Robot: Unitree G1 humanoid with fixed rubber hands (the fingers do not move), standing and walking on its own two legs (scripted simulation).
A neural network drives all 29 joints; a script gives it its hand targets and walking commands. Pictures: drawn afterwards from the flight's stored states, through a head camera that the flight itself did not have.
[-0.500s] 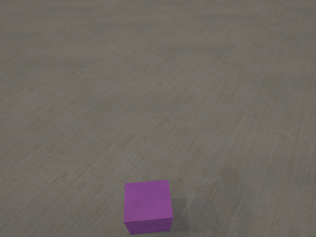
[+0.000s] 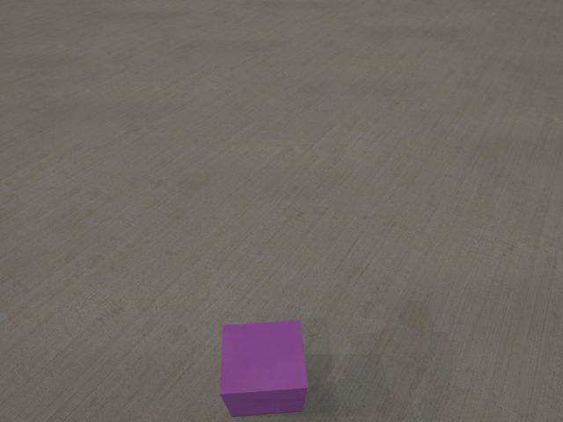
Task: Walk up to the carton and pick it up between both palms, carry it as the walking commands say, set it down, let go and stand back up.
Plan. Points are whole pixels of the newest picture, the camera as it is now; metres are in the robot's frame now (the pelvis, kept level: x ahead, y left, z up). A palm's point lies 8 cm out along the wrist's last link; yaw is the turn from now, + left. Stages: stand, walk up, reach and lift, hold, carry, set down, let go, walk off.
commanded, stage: reach and lift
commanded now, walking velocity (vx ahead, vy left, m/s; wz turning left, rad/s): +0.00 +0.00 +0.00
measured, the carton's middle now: (264, 370) +0.38 +0.05 -0.63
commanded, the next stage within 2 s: none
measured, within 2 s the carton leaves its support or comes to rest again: neither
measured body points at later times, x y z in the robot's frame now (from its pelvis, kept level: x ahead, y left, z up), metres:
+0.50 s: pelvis -0.06 +0.02 -0.04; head +0.07 +0.01 +0.39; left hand +0.11 +0.20 -0.18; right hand +0.10 -0.18 -0.19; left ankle -0.05 +0.17 -0.73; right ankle -0.09 -0.06 -0.74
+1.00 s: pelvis -0.17 +0.07 -0.10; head +0.02 +0.06 +0.31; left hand +0.22 +0.24 -0.19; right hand +0.22 -0.16 -0.19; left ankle -0.05 +0.17 -0.74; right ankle -0.09 -0.06 -0.74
